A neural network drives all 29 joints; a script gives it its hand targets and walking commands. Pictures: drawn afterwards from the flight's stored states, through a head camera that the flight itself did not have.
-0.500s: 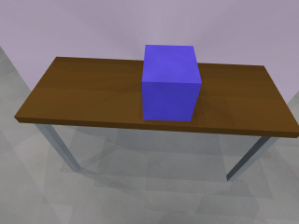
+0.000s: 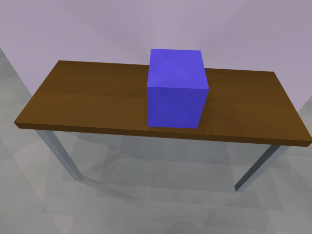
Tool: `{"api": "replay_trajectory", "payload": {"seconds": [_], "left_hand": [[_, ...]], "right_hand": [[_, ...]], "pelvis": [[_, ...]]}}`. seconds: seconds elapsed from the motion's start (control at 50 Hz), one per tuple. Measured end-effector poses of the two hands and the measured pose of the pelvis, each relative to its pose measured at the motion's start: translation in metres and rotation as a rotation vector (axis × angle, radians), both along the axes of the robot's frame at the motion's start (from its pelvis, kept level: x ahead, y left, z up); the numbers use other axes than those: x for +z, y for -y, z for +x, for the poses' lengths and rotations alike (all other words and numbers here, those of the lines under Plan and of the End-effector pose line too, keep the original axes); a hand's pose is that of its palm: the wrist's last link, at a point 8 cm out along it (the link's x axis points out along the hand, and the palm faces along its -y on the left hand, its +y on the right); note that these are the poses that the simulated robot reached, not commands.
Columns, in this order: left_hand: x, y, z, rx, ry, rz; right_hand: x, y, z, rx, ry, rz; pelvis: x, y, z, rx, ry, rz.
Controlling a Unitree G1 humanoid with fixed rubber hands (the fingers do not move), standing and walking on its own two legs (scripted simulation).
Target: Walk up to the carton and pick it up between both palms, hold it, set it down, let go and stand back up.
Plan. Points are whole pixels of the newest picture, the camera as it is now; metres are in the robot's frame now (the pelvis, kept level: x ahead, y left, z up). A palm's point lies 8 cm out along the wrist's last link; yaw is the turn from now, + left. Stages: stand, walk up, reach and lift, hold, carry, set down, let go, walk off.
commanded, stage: stand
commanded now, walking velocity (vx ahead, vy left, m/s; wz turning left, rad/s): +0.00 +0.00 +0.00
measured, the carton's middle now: (174, 88) +0.64 -0.06 -0.02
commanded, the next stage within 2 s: walk up in 0.58 s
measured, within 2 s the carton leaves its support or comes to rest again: neither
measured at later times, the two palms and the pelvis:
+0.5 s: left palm out of the picture -0.05 +0.19 -0.15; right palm out of the picture -0.05 -0.19 -0.15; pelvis +0.00 +0.00 +0.00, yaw +0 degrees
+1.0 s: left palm out of the picture +0.05 +0.21 -0.14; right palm out of the picture -0.05 -0.24 -0.16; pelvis +0.05 -0.04 -0.01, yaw -1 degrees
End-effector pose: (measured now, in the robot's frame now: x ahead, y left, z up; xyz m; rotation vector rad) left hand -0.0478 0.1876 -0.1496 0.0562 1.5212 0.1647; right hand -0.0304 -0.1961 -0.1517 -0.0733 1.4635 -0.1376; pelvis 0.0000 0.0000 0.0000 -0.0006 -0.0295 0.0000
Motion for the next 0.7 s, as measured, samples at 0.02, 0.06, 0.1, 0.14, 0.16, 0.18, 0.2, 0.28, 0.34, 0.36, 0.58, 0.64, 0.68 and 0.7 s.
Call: {"api": "replay_trajectory", "payload": {"seconds": [0.02,0.06,0.1,0.14,0.16,0.18,0.2,0.28,0.34,0.36,0.58,0.64,0.68,0.7], "left_hand": [[0.000,0.001,-0.001,0.002,-0.002,0.000],[0.000,0.001,-0.002,0.006,-0.003,-0.002],[0.000,0.002,-0.002,0.004,-0.007,-0.004],[0.000,0.002,-0.002,0.005,-0.004,-0.003],[0.000,0.002,-0.002,0.006,-0.001,-0.003],[0.000,0.001,-0.002,0.002,0.000,-0.002],[0.001,0.000,-0.002,-0.003,0.000,0.001],[0.001,-0.004,-0.003,-0.003,-0.001,0.007],[0.002,-0.007,-0.004,-0.008,-0.010,0.015],[0.002,-0.007,-0.004,-0.011,-0.011,0.016],[0.001,0.006,0.000,-0.027,-0.015,-0.022],[0.000,0.009,0.002,-0.013,-0.019,-0.036],[-0.001,0.010,0.005,-0.016,-0.020,-0.037],[-0.001,0.009,0.006,-0.014,-0.019,-0.036]], "right_hand": [[0.000,0.001,0.000,0.000,0.004,-0.004],[0.000,0.004,0.001,0.004,0.009,-0.013],[0.001,0.005,0.001,0.000,0.010,-0.017],[0.001,0.005,0.001,0.001,0.012,-0.020],[0.001,0.005,0.001,0.003,0.014,-0.020],[0.001,0.005,0.001,0.001,0.014,-0.019],[0.001,0.005,0.001,-0.001,0.014,-0.019],[0.002,0.008,-0.002,0.002,0.000,-0.026],[0.001,0.007,-0.007,-0.001,-0.010,-0.020],[0.001,0.005,-0.009,-0.005,-0.017,-0.016],[0.001,-0.006,-0.018,-0.023,-0.054,0.005],[0.002,-0.007,-0.018,-0.015,-0.060,0.005],[0.003,-0.006,-0.016,-0.017,-0.057,0.004],[0.003,-0.006,-0.015,-0.018,-0.053,0.003]], "pelvis": [[0.000,0.000,0.000,0.000,0.000,0.000],[0.000,0.000,0.000,-0.002,0.003,0.001],[0.000,0.000,-0.001,-0.001,0.006,0.002],[0.001,0.000,-0.002,-0.001,0.005,0.001],[0.001,0.000,-0.002,-0.002,0.004,0.002],[0.001,0.000,-0.002,-0.002,0.003,0.001],[0.001,0.000,-0.002,-0.003,0.001,0.002],[0.000,0.000,-0.003,-0.002,-0.004,0.003],[0.000,0.000,-0.004,0.001,-0.007,0.003],[0.000,0.000,-0.004,0.001,-0.009,0.004],[0.000,0.000,0.000,-0.005,-0.018,0.000],[0.000,0.000,0.002,-0.005,-0.024,-0.002],[0.000,0.000,0.003,-0.007,-0.025,-0.001],[0.000,0.000,0.004,-0.008,-0.026,0.000]]}}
